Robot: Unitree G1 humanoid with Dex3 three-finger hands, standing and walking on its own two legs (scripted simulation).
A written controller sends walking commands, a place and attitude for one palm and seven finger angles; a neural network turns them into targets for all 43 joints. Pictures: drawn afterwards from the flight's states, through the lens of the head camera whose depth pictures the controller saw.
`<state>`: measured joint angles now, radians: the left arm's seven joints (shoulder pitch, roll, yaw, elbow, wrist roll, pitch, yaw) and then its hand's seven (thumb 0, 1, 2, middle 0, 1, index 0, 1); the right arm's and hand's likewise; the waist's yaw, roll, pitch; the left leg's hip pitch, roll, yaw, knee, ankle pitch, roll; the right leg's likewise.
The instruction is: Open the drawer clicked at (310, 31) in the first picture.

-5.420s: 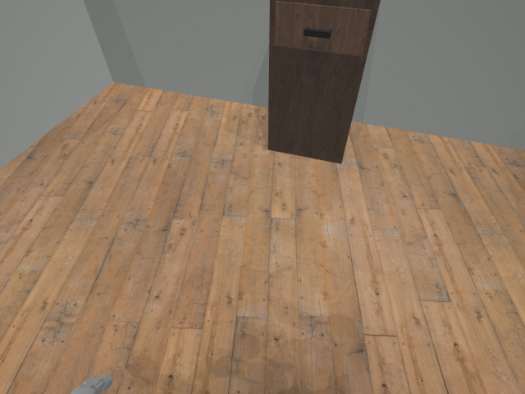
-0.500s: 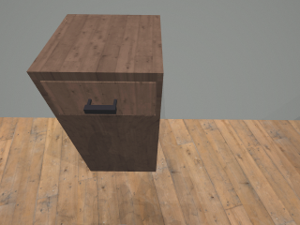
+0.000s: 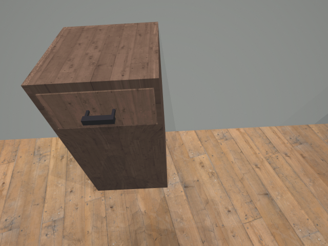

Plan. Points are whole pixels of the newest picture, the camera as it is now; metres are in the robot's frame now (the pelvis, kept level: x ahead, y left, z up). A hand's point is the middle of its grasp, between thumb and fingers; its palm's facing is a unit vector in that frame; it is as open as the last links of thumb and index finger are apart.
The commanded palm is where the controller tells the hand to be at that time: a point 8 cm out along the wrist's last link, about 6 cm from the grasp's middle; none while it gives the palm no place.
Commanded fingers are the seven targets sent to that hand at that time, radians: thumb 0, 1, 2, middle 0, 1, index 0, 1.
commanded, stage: come to a stop and stand still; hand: left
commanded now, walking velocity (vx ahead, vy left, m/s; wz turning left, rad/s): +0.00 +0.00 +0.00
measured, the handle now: (99, 116) +0.54 +0.28 -0.04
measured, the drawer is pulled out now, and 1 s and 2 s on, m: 0.00 0.00 0.00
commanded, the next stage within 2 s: look again from close up in 1.32 s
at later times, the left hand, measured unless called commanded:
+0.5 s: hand out of the picture -0.03 +0.16 -0.17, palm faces +0.05 -0.98 -0.17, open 7.4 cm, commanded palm none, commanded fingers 0.00 0.90 0.90 -0.20 -0.30 -0.20 -0.30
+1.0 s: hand out of the picture +0.00 +0.18 -0.17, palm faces +0.05 -0.98 -0.17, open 7.4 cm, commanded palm none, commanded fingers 0.00 0.90 0.90 -0.20 -0.30 -0.20 -0.30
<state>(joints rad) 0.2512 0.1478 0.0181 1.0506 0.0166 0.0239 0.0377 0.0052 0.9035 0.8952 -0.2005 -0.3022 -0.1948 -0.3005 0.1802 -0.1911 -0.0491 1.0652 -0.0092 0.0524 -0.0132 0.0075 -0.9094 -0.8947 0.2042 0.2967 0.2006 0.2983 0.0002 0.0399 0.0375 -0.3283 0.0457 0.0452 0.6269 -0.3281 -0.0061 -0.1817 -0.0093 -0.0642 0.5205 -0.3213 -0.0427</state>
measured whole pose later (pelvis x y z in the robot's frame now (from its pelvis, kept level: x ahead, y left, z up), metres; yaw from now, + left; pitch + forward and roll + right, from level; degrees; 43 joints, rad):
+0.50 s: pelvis -0.02 +0.00 +0.01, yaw +0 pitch -1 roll +0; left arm 0.28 0.12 0.01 1.13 0.00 0.01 0.03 0.01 0.91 0.90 -0.20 -0.30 -0.20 -0.30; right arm 0.31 -0.13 0.00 1.17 -0.01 0.01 -0.03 0.01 -0.91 -0.89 0.20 0.30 0.20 0.30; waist 0.00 0.01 0.04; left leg -0.20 0.06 0.03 0.41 -0.18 -0.04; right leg -0.15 0.02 -0.07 0.41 -0.24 -0.04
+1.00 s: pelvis +0.01 +0.03 +0.01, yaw +0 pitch +0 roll +0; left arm 0.30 0.12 0.00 1.14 0.00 0.00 0.04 0.00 0.90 0.90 -0.20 -0.30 -0.19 -0.30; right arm 0.28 -0.13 0.00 1.16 -0.01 -0.02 -0.04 0.01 -0.92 -0.89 0.20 0.30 0.20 0.30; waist 0.01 -0.01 0.03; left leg -0.17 0.02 0.05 0.40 -0.22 0.00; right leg -0.12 -0.02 -0.05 0.40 -0.27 0.00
